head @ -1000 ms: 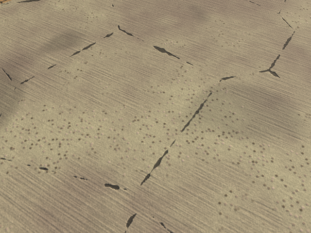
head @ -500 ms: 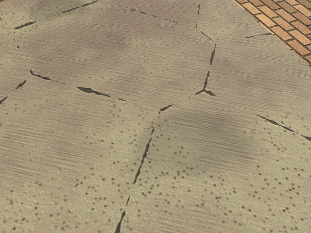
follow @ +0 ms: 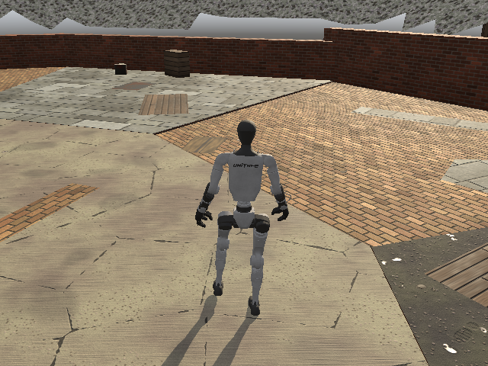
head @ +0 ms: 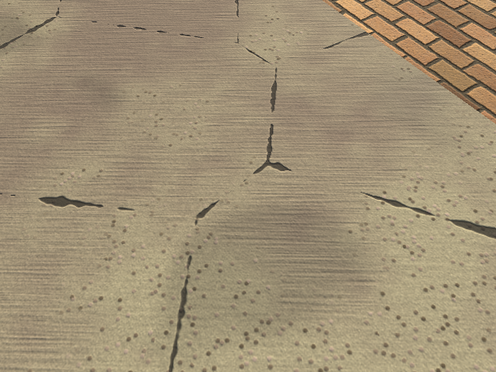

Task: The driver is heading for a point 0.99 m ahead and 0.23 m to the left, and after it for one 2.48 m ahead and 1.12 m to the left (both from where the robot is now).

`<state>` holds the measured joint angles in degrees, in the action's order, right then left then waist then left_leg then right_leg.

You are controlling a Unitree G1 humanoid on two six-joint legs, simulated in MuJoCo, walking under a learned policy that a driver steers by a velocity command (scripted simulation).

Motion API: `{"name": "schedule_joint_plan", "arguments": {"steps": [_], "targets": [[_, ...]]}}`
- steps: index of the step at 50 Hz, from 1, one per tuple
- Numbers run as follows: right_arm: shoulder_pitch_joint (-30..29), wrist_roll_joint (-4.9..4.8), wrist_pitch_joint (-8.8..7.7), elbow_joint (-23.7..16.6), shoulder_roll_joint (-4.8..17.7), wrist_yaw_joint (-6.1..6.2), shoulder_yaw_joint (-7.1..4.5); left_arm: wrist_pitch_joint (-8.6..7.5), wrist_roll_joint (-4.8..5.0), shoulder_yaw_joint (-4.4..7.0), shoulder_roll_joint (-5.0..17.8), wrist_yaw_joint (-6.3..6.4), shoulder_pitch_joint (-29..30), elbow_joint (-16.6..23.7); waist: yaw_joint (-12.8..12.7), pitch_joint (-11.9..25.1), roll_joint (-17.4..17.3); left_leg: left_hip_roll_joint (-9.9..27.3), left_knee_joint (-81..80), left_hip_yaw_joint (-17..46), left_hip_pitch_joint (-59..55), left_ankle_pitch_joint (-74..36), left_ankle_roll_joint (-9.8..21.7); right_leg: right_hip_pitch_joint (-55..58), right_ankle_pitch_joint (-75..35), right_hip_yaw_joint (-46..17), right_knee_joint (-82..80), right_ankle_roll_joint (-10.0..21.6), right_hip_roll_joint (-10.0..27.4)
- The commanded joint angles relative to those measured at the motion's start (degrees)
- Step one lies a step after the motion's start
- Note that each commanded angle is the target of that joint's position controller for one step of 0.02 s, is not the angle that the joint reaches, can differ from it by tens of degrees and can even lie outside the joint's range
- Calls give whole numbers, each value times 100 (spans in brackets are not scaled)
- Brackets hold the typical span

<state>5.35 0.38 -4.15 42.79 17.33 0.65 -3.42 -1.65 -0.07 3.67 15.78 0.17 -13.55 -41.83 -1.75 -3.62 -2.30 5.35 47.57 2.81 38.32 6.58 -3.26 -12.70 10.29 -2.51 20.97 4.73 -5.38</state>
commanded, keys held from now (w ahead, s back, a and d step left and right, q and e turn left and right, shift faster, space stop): q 0.70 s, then no key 0.24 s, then w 0.02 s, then w+e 0.04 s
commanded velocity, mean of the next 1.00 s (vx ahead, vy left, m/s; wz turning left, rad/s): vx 0.05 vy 0.00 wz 0.35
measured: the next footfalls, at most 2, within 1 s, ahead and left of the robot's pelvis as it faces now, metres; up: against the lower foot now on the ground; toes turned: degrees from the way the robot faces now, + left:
left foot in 0.16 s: +0.21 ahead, +0.14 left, +0.00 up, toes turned +3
right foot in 0.52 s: +0.20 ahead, -0.10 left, +0.00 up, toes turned +19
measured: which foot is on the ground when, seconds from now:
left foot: up 0.00-0.14, down 0.16-0.52, up 0.54-0.90, down 0.92-1.00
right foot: down 0.00-0.16, up 0.18-0.50, down 0.52-0.94, up 0.96-1.00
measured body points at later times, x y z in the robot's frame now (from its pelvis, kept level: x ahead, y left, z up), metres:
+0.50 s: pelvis +0.11 +0.02 -0.01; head +0.15 +0.02 +0.44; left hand +0.20 +0.32 -0.12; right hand +0.30 -0.24 -0.11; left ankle +0.17 +0.14 -0.74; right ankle +0.15 -0.11 -0.74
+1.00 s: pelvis +0.11 +0.03 -0.01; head +0.12 +0.05 +0.44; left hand +0.08 +0.33 -0.13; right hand +0.38 -0.12 -0.09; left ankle +0.05 +0.13 -0.75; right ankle +0.15 -0.11 -0.73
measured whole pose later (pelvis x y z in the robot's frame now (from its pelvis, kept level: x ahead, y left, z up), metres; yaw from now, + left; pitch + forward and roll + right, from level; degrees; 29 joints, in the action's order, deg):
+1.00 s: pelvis +0.11 +0.03 -0.01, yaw +26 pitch +1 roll +1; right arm 8.2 0.6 2.4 37.1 14.2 0.1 -2.6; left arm 0.3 -0.3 3.5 17.1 0.6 -12.3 -43.7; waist -2.3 -1.1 2.3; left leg -1.4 28.4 0.4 14.6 15.4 1.1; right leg -19.3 27.5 1.8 40.9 -2.7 4.6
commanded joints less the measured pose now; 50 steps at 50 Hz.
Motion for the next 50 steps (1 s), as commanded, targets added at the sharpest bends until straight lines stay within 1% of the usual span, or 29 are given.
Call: {"name": "schedule_joint_plan", "arguments": {"steps": [1,4,6,7,8,9,10,11,12,14,16,18,23,25,26,27,28,29,30,32,35,39,42,45,46,47,48,49,50], "targets": [[264,-53,-43,-112,252,-104,-12,-70,-45,127,686,62,98,237,25,1019,743,-124,-843,-175,-1241,-1130,56,222,-3348,-208,-318,713,1349],[110,-52,-55,-191,440,-184,-73,-83,-110,110,719,29,137,54,-18,772,745,-191,-1230,-136,-1187,-678,276,538,-3101,-322,-98,684,1615],[182,-25,-56,-254,587,-226,-142,-32,-27,145,828,65,280,-3,110,638,755,-328,-1555,-257,-1199,-284,464,705,-3055,-328,369,569,1663],[395,2,-52,-220,668,-236,-187,8,26,151,831,107,297,-15,223,673,686,-408,-1891,-303,-1499,-606,577,701,-2932,-261,765,414,1540],[573,25,-47,-232,956,-211,-280,17,-12,157,810,153,90,-17,205,847,311,-185,-1991,89,-2031,-2378,776,556,-2605,-44,1401,124,1186],[688,65,-31,-305,1320,-190,-362,-22,-130,140,704,175,-242,88,-49,1206,-499,521,-1892,1154,-2981,-4128,1385,-274,-1228,380,2625,-288,473],[1175,95,42,-244,1155,-163,-335,-15,-171,57,540,179,-116,167,306,1636,-1305,1387,-2295,2539,-3940,-4569,2312,-1551,2060,334,4097,-628,-151],[1285,45,72,-237,856,-151,-230,38,-79,66,638,126,0,193,365,1939,-988,1420,-2449,2875,-4114,-3546,2361,-1900,2904,-257,4791,-633,14],[994,-10,109,-341,846,-137,-242,120,31,83,650,118,142,220,314,1692,-622,1244,-2500,2662,-3857,-2450,2165,-2173,2647,-391,5140,-655,196],[527,-86,240,-506,783,-64,-227,258,14,120,678,164,451,271,216,1122,-154,911,-2831,2217,-2904,-929,1769,-2163,2082,-347,4567,-676,461],[301,-45,385,-596,794,3,-255,304,7,90,502,197,500,305,110,936,-503,438,-3041,1875,-2318,-157,1524,-1653,1727,-124,3508,-736,383],[372,-27,450,-646,863,67,-313,269,13,77,420,203,392,252,141,1103,-683,311,-3045,1815,-2285,15,1504,-1274,1518,-91,2883,-789,282],[340,-90,557,-767,940,121,-382,164,33,121,503,127,307,236,209,1173,-760,285,-3031,2221,-2186,684,1421,-707,939,-129,1652,-718,228],[224,-143,630,-824,917,145,-379,107,35,163,507,76,24,145,35,1076,-733,95,-2877,2206,-1899,1020,1212,-151,391,21,699,-558,210],[306,-155,649,-827,819,157,-354,94,0,221,649,78,-123,115,3,1032,-576,-117,-2633,2061,-1553,1360,1002,283,267,-134,282,-403,510],[307,-133,645,-923,562,148,-286,106,-140,335,1123,117,-288,151,32,951,355,-580,-1598,1450,-732,1999,668,695,635,-1249,-225,64,1672],[237,-149,569,-1096,548,116,-302,124,-322,399,1407,110,-26,199,174,659,1938,-1310,-135,377,-87,2633,403,206,80,-2665,-760,840,2676],[432,-60,515,-981,900,91,-418,63,-358,302,1097,140,361,420,257,622,1557,-949,1052,640,-159,2575,243,31,-455,-2634,-673,1061,2831],[667,-98,544,-790,1011,71,-488,35,-262,230,815,186,687,512,418,623,1100,-930,1551,619,-184,2262,184,38,-822,-1992,-473,828,2519],[862,-87,661,-622,801,108,-456,21,-67,181,669,223,830,556,401,556,847,-838,2132,495,28,1775,-20,337,-1308,-1208,-229,541,2112],[410,-182,696,-879,506,56,-334,105,-83,197,743,279,440,479,116,514,1010,-680,1771,116,167,1459,-233,712,-1836,-589,-199,641,1949],[67,-121,668,-1119,263,-16,-181,190,-48,292,1008,253,161,382,-108,775,1228,-528,395,-102,-639,1789,-240,938,-2141,-429,-64,783,2087],[140,-125,672,-1098,373,-53,-190,202,42,324,1124,159,211,342,-99,804,1378,-612,-580,-402,-1432,1735,-95,728,-2272,-379,25,806,2145],[575,-96,669,-881,348,-83,-202,192,187,247,978,116,282,223,203,771,1223,-734,-2694,-553,-2627,208,288,394,-2031,-208,461,457,1959],[631,-74,671,-895,522,-53,-222,139,130,176,792,90,5,100,169,923,903,-428,-2937,-105,-3451,-589,451,-69,-1431,-33,693,50,1784],[781,-2,685,-970,978,32,-285,62,-181,21,384,21,-97,213,-6,1364,-487,805,-2565,1258,-4444,-2766,828,-946,474,465,1741,-493,1296],[632,106,644,-899,757,0,-196,49,-166,-17,324,37,201,350,124,1298,-1216,1403,-2667,1767,-3889,-2058,1752,-1446,2299,436,1985,-765,934],[757,97,557,-848,604,-38,-178,71,-74,58,693,45,420,326,419,1107,-856,1290,-3053,1828,-3748,-355,1932,-1658,2449,309,2612,-846,968],[991,53,495,-688,835,-38,-261,87,46,154,918,23,547,323,559,839,-909,1211,-3353,1904,-3828,1146,1856,-2226,2362,351,3309,-822,884]]}}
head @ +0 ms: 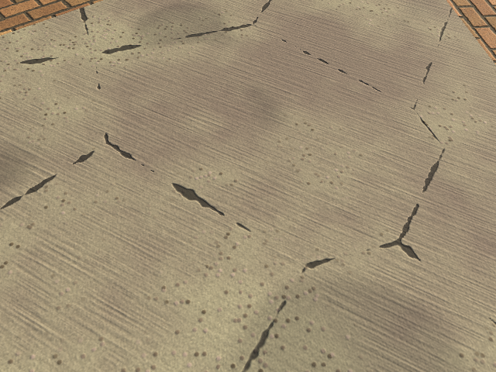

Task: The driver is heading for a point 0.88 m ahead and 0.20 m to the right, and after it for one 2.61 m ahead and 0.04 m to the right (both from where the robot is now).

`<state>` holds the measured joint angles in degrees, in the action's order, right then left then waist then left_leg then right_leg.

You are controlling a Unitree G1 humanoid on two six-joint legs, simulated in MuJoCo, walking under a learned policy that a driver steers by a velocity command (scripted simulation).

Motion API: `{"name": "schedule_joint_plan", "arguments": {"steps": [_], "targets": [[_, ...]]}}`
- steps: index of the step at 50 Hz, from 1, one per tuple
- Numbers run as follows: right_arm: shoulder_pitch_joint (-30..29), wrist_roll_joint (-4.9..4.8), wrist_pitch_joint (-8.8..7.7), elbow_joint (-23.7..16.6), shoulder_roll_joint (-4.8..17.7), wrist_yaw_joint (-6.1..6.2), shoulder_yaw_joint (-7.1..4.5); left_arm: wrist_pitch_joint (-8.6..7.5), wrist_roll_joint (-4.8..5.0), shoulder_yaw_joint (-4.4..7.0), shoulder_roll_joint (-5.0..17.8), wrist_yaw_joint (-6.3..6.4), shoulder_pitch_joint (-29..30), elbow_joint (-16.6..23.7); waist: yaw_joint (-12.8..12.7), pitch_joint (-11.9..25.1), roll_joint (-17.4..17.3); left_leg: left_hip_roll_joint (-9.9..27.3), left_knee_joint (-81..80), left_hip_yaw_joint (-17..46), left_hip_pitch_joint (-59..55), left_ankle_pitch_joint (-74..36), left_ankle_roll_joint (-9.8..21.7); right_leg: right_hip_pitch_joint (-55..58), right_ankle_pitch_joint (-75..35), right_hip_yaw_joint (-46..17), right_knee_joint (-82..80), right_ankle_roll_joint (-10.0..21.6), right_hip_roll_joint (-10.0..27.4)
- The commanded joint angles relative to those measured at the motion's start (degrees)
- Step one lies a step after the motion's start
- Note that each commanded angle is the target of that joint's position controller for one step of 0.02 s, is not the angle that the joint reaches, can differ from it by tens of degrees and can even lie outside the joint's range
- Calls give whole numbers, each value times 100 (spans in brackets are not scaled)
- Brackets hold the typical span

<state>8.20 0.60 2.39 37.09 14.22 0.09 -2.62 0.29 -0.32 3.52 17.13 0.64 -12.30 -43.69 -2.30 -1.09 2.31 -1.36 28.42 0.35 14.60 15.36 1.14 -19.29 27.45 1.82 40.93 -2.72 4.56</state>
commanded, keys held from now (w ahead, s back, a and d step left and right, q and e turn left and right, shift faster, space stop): w+e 0.12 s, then e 0.50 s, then no key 0.38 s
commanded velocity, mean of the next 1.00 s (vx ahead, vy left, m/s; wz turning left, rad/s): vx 0.08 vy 0.00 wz -0.32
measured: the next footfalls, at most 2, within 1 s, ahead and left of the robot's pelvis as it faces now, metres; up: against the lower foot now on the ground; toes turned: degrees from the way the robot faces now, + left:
right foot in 0.38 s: +0.16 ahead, -0.16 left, +0.00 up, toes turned -15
left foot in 0.86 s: +0.24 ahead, +0.05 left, +0.00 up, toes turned -25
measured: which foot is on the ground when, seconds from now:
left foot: down 0.00-0.36, up 0.38-0.84, down 0.86-1.00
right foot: up 0.00-0.36, down 0.38-1.00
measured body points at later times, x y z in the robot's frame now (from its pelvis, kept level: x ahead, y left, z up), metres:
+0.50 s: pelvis +0.08 -0.06 +0.00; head +0.12 -0.10 +0.44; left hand +0.29 +0.18 -0.08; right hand +0.14 -0.37 -0.13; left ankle +0.05 +0.10 -0.65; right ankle +0.12 -0.15 -0.74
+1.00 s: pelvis +0.15 -0.05 +0.00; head +0.17 -0.05 +0.45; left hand +0.40 +0.13 -0.10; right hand +0.19 -0.35 -0.10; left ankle +0.21 +0.06 -0.74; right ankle +0.12 -0.16 -0.74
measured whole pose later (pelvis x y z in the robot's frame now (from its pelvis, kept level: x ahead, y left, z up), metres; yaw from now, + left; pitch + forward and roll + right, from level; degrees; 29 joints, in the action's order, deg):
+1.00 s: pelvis +0.15 -0.05 +0.00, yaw -23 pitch +1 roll +0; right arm 9.9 1.0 -1.4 41.7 14.1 0.4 -2.2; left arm 1.8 -1.2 1.9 15.5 0.4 -10.0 -37.4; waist -0.2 -1.0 2.0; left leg -0.5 30.1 1.7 15.1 15.5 -0.5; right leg -15.6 15.0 -7.1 30.9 0.7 -4.0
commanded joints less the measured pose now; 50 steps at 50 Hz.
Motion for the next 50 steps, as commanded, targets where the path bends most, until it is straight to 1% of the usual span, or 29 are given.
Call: {"name": "schedule_joint_plan", "arguments": {"steps": [1,2,3,5,7,10,12,15,17,18,19,20,21,22,23,24,26,27,32,35,39,41,42,43,44,45,46,48,50], "targets": [[719,-28,-221,-47,1250,36,-367,-73,124,238,859,-17,400,419,625,316,-1270,1804,-1645,2145,-1352,1397,1274,-1919,401,-201,1713,-14,-21],[589,-80,-291,5,1194,61,-344,-47,136,266,879,-7,378,408,551,-16,-1335,1785,-1839,2104,-1163,1739,1167,-2149,21,-327,1832,32,46],[543,-75,-347,45,1068,95,-302,-63,169,258,781,-15,324,364,472,-186,-1288,1706,-1983,1945,-1040,1734,1078,-2214,-331,-405,1880,76,62],[529,-27,-469,106,866,130,-266,-150,185,236,604,-36,232,277,414,-206,-1108,1632,-2120,1536,-1117,1251,983,-2315,-944,-481,1868,128,48],[455,19,-569,144,780,140,-264,-210,166,198,454,-55,270,251,390,-194,-909,1577,-2124,1023,-1143,412,930,-2205,-1340,-522,1443,119,46],[263,42,-575,179,916,136,-322,-198,74,101,256,-107,367,349,369,-105,-823,1522,-1872,234,-760,-1135,961,-1394,-1552,-295,559,6,60],[330,-15,-510,250,1098,128,-391,-150,74,90,319,-161,458,498,418,-56,-887,1613,-1640,56,-621,-1575,1011,-1056,-1463,-131,256,1,26],[253,-160,-408,293,1246,138,-455,-59,116,159,524,-239,333,669,308,40,-952,1813,-1131,23,-664,-1947,874,-759,-1375,-35,-116,186,-67],[147,-253,-352,303,1205,163,-451,-25,93,238,598,-264,-48,640,68,235,-761,1656,-327,-209,-564,-2040,576,-49,-1754,184,-789,426,-342],[392,-196,-356,384,1007,160,-396,-27,73,367,831,-211,-464,551,-60,499,-382,1316,614,-512,-361,-2035,304,704,-2224,94,-1172,595,-513],[573,33,-369,278,723,156,-293,-23,80,550,1511,-88,-884,614,-100,826,991,744,2481,-977,681,-474,-252,1697,-4031,-1546,-1612,1081,588],[653,154,-403,19,425,163,-172,-71,-25,527,1832,-92,-846,825,97,1320,1699,-260,4001,-311,2175,2638,-569,2454,-4377,-3931,-1996,2396,1752],[443,-33,-406,75,844,137,-261,-154,-28,418,1391,-157,-850,854,-170,1549,877,-2,4642,436,2376,2439,-483,2303,-3483,-3791,-2238,2490,1713],[271,-142,-393,47,972,131,-295,-214,15,345,1171,-157,-531,888,-51,1070,627,175,4640,430,2569,1972,-349,1907,-2979,-3165,-2216,2195,1434],[221,-95,-365,119,990,175,-318,-202,83,307,1019,-127,-239,912,67,811,191,377,4319,434,2558,1476,-303,1534,-2494,-2705,-2228,1841,1115],[114,-18,-327,105,1048,232,-347,-155,105,266,928,-82,19,977,148,621,172,471,3915,456,2389,1093,-303,1118,-2348,-2435,-2295,1638,908],[243,7,-277,137,964,231,-350,-104,-4,241,917,-11,254,1104,321,625,382,331,3734,389,1868,575,-366,598,-2779,-2106,-2370,1576,615],[326,3,-275,168,896,228,-334,-101,-13,248,932,17,263,1128,354,691,395,276,3559,386,1795,467,-412,590,-3009,-2016,-2346,1601,561],[66,-8,-265,123,745,246,-261,-16,69,284,991,126,212,1149,244,739,396,184,2359,522,1784,162,-644,759,-2553,-2164,-2205,1590,467],[-50,-40,-280,111,734,204,-242,37,25,254,922,117,256,1158,142,675,500,221,1854,479,1419,110,-671,567,-2268,-2243,-2143,1585,436],[-119,-70,-369,44,755,131,-236,96,-1,184,822,43,266,1122,58,659,537,191,1162,364,909,369,-550,658,-2877,-2484,-1815,1605,495],[67,-66,-435,82,669,68,-219,117,46,111,693,33,402,1113,262,654,492,158,65,262,312,-212,-391,652,-3166,-2464,-1551,1438,349],[159,-16,-473,92,698,40,-215,112,63,72,594,37,321,1072,336,628,400,281,-623,363,-192,-1049,-262,497,-2956,-2401,-1464,1204,180],[222,87,-491,31,1026,56,-266,73,-26,17,435,39,106,1059,210,745,-110,969,-709,948,-713,-2015,-19,229,-2198,-2108,-1082,854,-122],[-70,143,-462,25,1354,86,-315,9,-66,2,332,8,-283,1051,-286,660,-1239,1582,-606,1639,-800,-3026,593,-190,-857,-1323,-686,540,-792],[-166,125,-444,48,842,79,-190,-12,-126,7,446,5,-162,1037,-171,731,-1473,1807,-689,1894,-474,-2599,1038,72,-471,-1082,-746,292,-662],[-237,88,-446,13,676,57,-132,-4,-98,51,587,7,24,1020,-54,643,-1289,1551,-692,1692,-433,-2209,918,230,-772,-1057,-869,231,-588],[-126,15,-459,48,830,39,-165,77,-102,49,501,4,332,1047,110,554,-1135,1097,-579,1281,-354,-1465,483,459,-1529,-1040,-1125,239,-564],[-119,26,-485,31,818,32,-135,116,-77,44,469,-37,258,1016,121,412,-799,798,-472,886,-176,-950,208,604,-1970,-1117,-1233,383,-494]]}}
